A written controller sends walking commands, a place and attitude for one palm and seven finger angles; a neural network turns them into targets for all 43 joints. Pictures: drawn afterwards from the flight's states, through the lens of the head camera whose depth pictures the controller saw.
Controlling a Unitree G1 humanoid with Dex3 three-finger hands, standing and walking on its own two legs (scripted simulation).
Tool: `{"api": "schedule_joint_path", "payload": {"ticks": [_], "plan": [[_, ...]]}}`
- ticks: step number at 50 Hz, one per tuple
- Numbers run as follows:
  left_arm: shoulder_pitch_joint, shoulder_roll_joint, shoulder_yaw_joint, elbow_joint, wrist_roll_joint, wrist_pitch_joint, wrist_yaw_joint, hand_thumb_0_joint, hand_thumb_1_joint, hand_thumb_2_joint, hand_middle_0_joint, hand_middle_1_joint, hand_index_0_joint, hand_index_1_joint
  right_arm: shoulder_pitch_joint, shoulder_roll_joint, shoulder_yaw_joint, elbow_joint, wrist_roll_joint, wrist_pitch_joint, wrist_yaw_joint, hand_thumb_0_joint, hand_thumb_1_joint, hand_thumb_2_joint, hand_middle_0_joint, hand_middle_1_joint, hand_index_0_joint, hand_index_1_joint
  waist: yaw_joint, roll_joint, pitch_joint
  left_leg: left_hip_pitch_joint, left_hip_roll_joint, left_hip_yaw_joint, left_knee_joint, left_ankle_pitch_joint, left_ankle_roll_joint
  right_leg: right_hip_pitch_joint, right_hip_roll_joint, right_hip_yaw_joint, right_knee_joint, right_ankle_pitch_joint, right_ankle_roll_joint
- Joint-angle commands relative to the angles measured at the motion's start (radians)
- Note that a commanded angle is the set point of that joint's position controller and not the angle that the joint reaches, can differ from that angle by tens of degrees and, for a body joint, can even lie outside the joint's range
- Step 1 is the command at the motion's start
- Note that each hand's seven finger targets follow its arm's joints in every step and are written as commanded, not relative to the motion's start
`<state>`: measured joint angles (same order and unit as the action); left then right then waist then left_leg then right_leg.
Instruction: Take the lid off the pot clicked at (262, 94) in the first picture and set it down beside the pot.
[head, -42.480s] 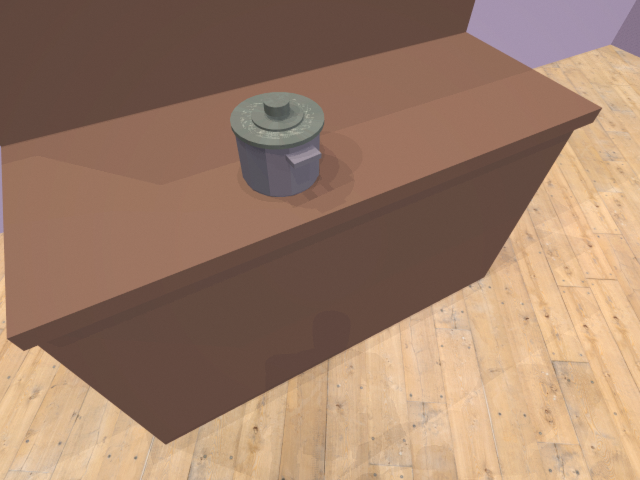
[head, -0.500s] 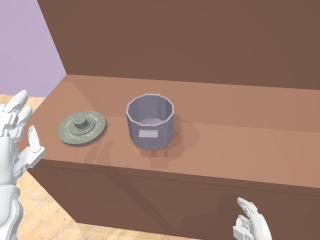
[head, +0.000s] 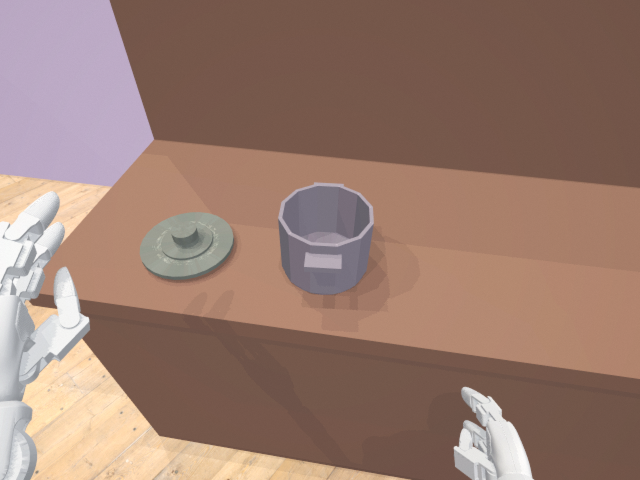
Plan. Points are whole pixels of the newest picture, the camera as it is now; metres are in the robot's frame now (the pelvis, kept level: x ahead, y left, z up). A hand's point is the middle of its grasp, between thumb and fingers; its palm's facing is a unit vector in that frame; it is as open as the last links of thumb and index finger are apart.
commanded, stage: step back with the hand held close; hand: left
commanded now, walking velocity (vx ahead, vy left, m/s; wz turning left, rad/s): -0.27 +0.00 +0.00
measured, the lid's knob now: (184, 232) +0.47 +0.30 +0.01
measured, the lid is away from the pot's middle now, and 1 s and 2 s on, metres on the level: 0.24 0.24 0.24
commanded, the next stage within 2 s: stop stepping back and stand still in 1.36 s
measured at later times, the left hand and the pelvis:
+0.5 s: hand (70, 342) +0.16 +0.24 +0.19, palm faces +0.28 -0.79 -0.54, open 7.4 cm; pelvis -0.03 +0.02 -0.01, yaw -2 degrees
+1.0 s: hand out of the picture +0.11 +0.27 +0.19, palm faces +0.27 -0.85 -0.45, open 7.4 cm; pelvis -0.10 +0.05 -0.01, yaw -4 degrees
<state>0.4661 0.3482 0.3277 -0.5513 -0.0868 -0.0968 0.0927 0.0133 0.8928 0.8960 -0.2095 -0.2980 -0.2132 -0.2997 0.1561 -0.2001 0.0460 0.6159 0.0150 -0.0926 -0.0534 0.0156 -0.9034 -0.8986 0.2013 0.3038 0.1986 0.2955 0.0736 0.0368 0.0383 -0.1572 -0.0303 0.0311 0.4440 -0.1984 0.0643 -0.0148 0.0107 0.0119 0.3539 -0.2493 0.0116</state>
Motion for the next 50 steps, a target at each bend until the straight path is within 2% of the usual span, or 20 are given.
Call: {"api": "schedule_joint_path", "payload": {"ticks": [1,3,5,10,11,15,17,20,22,25,29,31,33,35,36,37,39,42,46,50], "plan": [[-0.147,0.297,0.256,-0.226,0.004,-0.148,0.024,0.000,0.900,0.900,-0.200,-0.300,-0.200,-0.300,-0.132,-0.124,-0.050,-0.176,-0.009,-0.037,-0.004,0.000,-0.900,-0.900,0.200,0.300,0.200,0.300,-0.041,-0.080,0.042,-0.001,0.066,-0.111,-0.021,-0.071,0.004,-0.244,-0.081,0.129,-0.133,0.082,-0.061],[-0.030,0.179,0.158,-0.146,0.009,-0.138,0.005,0.000,0.900,0.900,-0.200,-0.300,-0.200,-0.300,-0.106,-0.123,-0.061,-0.179,-0.005,-0.025,0.005,0.000,-0.900,-0.900,0.200,0.300,0.200,0.300,-0.057,-0.094,0.014,0.022,0.076,-0.099,0.028,-0.003,0.000,-0.268,-0.109,0.133,-0.118,0.126,-0.055],[0.029,0.137,0.115,-0.155,0.009,-0.139,-0.009,0.000,0.900,0.900,-0.200,-0.300,-0.200,-0.300,-0.088,-0.136,-0.072,-0.193,0.003,-0.013,0.016,0.000,-0.900,-0.900,0.200,0.300,0.200,0.300,-0.065,-0.003,-0.042,0.029,0.103,-0.097,0.018,0.058,0.003,-0.239,-0.110,0.097,-0.065,0.183,-0.040],[0.117,0.209,0.185,-0.338,0.011,-0.165,-0.005,0.000,0.900,0.900,-0.200,-0.300,-0.200,-0.300,-0.075,-0.153,-0.091,-0.247,0.007,0.006,0.016,0.000,-0.900,-0.900,0.200,0.300,0.200,0.300,-0.050,0.065,-0.196,0.011,0.171,-0.152,-0.041,0.281,0.027,-0.142,-0.046,0.009,0.120,0.239,-0.009],[0.122,0.270,0.240,-0.386,0.011,-0.168,0.007,0.000,0.900,0.900,-0.200,-0.300,-0.200,-0.300,-0.081,-0.158,-0.093,-0.258,0.009,0.006,0.015,0.000,-0.900,-0.900,0.200,0.300,0.200,0.300,-0.047,0.072,-0.230,0.007,0.187,-0.168,-0.039,0.330,0.033,-0.131,-0.042,0.012,0.154,0.225,-0.006],[0.214,0.265,0.255,-0.456,0.000,-0.161,0.022,0.000,0.900,0.900,-0.200,-0.300,-0.200,-0.300,-0.047,-0.140,-0.103,-0.267,0.006,0.004,0.014,0.000,-0.900,-0.900,0.200,0.300,0.200,0.300,-0.044,0.157,-0.263,0.041,0.245,-0.196,-0.040,0.509,0.041,-0.208,-0.031,-0.005,0.243,-0.043,0.003],[0.226,0.257,0.262,-0.447,-0.004,-0.155,0.031,0.000,0.900,0.900,-0.200,-0.300,-0.200,-0.300,-0.039,-0.134,-0.103,-0.251,0.001,-0.003,0.013,0.000,-0.900,-0.900,0.200,0.300,0.200,0.300,-0.048,0.154,-0.244,0.016,0.263,-0.205,-0.040,0.475,0.044,-0.223,-0.035,-0.003,0.252,-0.118,0.001],[0.204,0.243,0.258,-0.397,-0.002,-0.152,0.037,0.000,0.900,0.900,-0.200,-0.300,-0.200,-0.300,-0.021,-0.138,-0.105,-0.238,0.005,-0.012,0.012,0.000,-0.900,-0.900,0.200,0.300,0.200,0.300,-0.060,0.138,-0.185,-0.072,0.262,-0.193,-0.015,0.352,0.036,-0.183,-0.054,-0.002,0.189,-0.050,-0.006],[0.195,0.231,0.255,-0.336,-0.001,-0.154,0.034,0.000,0.900,0.900,-0.200,-0.300,-0.200,-0.300,-0.016,-0.139,-0.108,-0.232,0.011,-0.008,0.012,0.000,-0.900,-0.900,0.200,0.300,0.200,0.300,-0.068,0.007,-0.175,-0.109,0.222,-0.169,0.025,0.217,0.018,-0.158,-0.068,0.001,0.131,0.062,-0.012],[0.164,0.224,0.241,-0.278,-0.004,-0.154,0.034,0.000,0.900,0.900,-0.200,-0.300,-0.200,-0.300,-0.012,-0.137,-0.120,-0.252,0.027,0.006,0.005,0.000,-0.900,-0.900,0.200,0.300,0.200,0.300,-0.093,-0.145,-0.106,-0.163,0.144,-0.139,0.107,-0.194,-0.014,-0.274,-0.157,0.087,0.048,0.029,-0.057],[0.129,0.212,0.201,-0.264,-0.002,-0.162,0.047,0.000,0.900,0.900,-0.200,-0.300,-0.200,-0.300,-0.009,-0.120,-0.117,-0.236,0.025,0.017,0.001,0.000,-0.900,-0.900,0.200,0.300,0.200,0.300,-0.115,-0.149,-0.052,-0.118,0.081,-0.104,0.287,-0.212,-0.037,-0.448,-0.262,0.167,-0.048,-0.092,-0.112],[0.096,0.260,0.228,-0.320,0.009,-0.171,0.058,0.000,0.900,0.900,-0.200,-0.300,-0.200,-0.300,-0.032,-0.125,-0.109,-0.244,0.021,0.012,-0.003,0.000,-0.900,-0.900,0.200,0.300,0.200,0.300,-0.112,-0.089,-0.044,-0.153,0.099,-0.133,0.213,-0.197,-0.027,-0.428,-0.233,0.139,0.005,-0.046,-0.104],[0.097,0.234,0.207,-0.351,0.013,-0.187,0.060,0.000,0.900,0.900,-0.200,-0.300,-0.200,-0.300,-0.044,-0.128,-0.098,-0.259,0.021,-0.001,-0.011,0.000,-0.900,-0.900,0.200,0.300,0.200,0.300,-0.103,-0.004,-0.023,-0.208,0.145,-0.190,0.058,-0.217,-0.005,-0.395,-0.139,0.045,0.103,-0.044,-0.063],[0.097,0.245,0.226,-0.396,0.020,-0.200,0.062,0.000,0.900,0.900,-0.200,-0.300,-0.200,-0.300,-0.059,-0.145,-0.092,-0.274,0.016,-0.024,-0.017,0.000,-0.900,-0.900,0.200,0.300,0.200,0.300,-0.082,0.205,-0.027,-0.359,0.258,-0.327,-0.202,-0.404,0.029,-0.253,-0.014,-0.032,0.308,-0.134,-0.019],[0.054,0.296,0.262,-0.441,0.037,-0.208,0.066,0.000,0.900,0.900,-0.200,-0.300,-0.200,-0.300,-0.067,-0.151,-0.096,-0.277,0.015,-0.036,-0.019,0.000,-0.900,-0.900,0.200,0.300,0.200,0.300,-0.081,0.278,-0.040,-0.436,0.314,-0.392,-0.302,-0.534,0.048,-0.184,0.019,-0.019,0.455,-0.197,-0.009],[0.057,0.281,0.267,-0.422,0.042,-0.208,0.067,0.000,0.900,0.900,-0.200,-0.300,-0.200,-0.300,-0.050,-0.138,-0.091,-0.263,-0.003,-0.048,-0.020,0.000,-0.900,-0.900,0.200,0.300,0.200,0.300,-0.080,0.290,-0.052,-0.495,0.334,-0.422,-0.348,-0.573,0.062,-0.162,0.033,0.005,0.595,-0.225,-0.006],[0.075,0.255,0.245,-0.434,0.028,-0.204,0.067,0.000,0.900,0.900,-0.200,-0.300,-0.200,-0.300,-0.016,-0.119,-0.101,-0.237,-0.009,-0.067,-0.005,0.000,-0.900,-0.900,0.200,0.300,0.200,0.300,-0.078,0.195,-0.092,-0.342,0.319,-0.349,-0.264,-0.338,0.060,-0.267,0.009,0.025,0.611,-0.261,-0.012],[0.134,0.228,0.224,-0.432,0.011,-0.191,0.066,0.000,0.900,0.900,-0.200,-0.300,-0.200,-0.300,0.001,-0.124,-0.113,-0.217,-0.008,-0.071,0.008,0.000,-0.900,-0.900,0.200,0.300,0.200,0.300,-0.078,0.114,-0.168,-0.145,0.297,-0.284,-0.217,-0.208,0.040,-0.327,0.007,-0.010,0.459,-0.281,-0.007],[0.169,0.240,0.222,-0.410,0.003,-0.181,0.057,0.000,0.900,0.900,-0.200,-0.300,-0.200,-0.300,0.004,-0.126,-0.111,-0.208,-0.015,-0.067,0.017,0.000,-0.900,-0.900,0.200,0.300,0.200,0.300,-0.078,0.138,-0.251,-0.028,0.260,-0.237,-0.229,-0.132,-0.015,-0.253,0.043,-0.057,0.207,-0.253,-0.016],[0.148,0.261,0.225,-0.390,-0.002,-0.198,0.037,0.000,0.900,0.900,-0.200,-0.300,-0.200,-0.300,-0.008,-0.126,-0.112,-0.197,-0.020,-0.044,0.011,0.000,-0.900,-0.900,0.200,0.300,0.200,0.300,-0.075,0.126,-0.288,0.003,0.215,-0.163,-0.128,-0.024,-0.075,-0.152,0.033,-0.069,-0.032,-0.054,-0.041]]}}
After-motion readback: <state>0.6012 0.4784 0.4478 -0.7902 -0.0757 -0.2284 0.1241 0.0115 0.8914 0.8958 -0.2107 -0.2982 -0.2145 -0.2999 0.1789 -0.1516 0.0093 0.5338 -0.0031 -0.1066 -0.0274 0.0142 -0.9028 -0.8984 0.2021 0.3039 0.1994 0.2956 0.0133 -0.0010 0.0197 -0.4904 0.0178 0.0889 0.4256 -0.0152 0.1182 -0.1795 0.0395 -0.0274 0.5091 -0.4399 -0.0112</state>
